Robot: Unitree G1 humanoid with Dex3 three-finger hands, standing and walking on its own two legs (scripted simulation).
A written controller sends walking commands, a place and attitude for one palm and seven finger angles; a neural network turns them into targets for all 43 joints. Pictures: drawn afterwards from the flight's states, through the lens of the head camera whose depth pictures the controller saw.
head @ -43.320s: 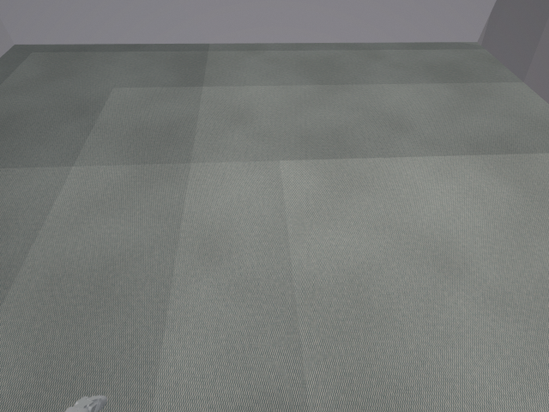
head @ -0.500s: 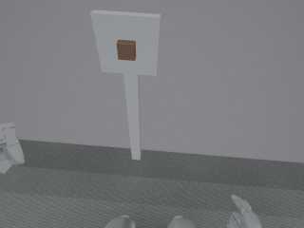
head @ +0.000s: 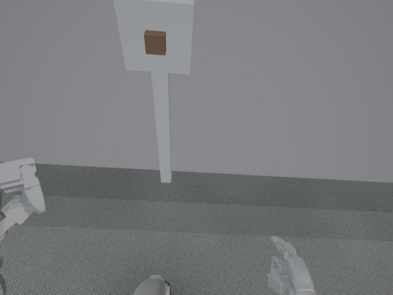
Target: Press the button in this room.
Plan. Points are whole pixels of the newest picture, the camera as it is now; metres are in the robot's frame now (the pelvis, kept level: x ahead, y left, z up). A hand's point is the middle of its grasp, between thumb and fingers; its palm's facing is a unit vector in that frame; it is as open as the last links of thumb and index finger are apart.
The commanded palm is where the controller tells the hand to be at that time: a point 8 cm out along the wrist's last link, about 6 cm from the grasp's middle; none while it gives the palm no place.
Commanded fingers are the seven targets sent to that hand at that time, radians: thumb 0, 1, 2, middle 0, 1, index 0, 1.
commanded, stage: stop stepping back and stand still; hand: left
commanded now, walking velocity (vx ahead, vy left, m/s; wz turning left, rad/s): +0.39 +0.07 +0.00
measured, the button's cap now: (155, 42) +0.76 +0.21 +0.12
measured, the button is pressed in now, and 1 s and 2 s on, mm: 0 0 0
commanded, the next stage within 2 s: let the arm hang, fingers relaxed in 0.72 s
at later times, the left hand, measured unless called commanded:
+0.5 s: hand (5, 248) +0.13 +0.25 +0.18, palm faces +0.41 -0.81 -0.42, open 3.1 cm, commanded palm +0.08 +0.28 +0.19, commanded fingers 0.00 0.90 0.90 -1.30 -1.50 -1.30 -1.50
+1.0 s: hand out of the picture +0.10 +0.28 -0.08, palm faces +0.05 -0.92 -0.40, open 3.0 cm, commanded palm none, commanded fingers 0.00 0.90 0.90 -0.93 -1.10 -0.93 -1.10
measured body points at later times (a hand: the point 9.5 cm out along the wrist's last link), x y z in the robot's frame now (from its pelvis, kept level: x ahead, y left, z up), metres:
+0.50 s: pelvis -0.05 +0.00 +0.01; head -0.08 +0.02 +0.46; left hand +0.11 +0.29 +0.20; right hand +0.06 -0.26 -0.08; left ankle -0.01 +0.13 -0.70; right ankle -0.07 -0.10 -0.73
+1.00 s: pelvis -0.06 +0.04 +0.00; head -0.06 +0.02 +0.44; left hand +0.10 +0.33 -0.06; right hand +0.09 -0.21 -0.12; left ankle -0.01 +0.14 -0.73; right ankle -0.07 -0.09 -0.73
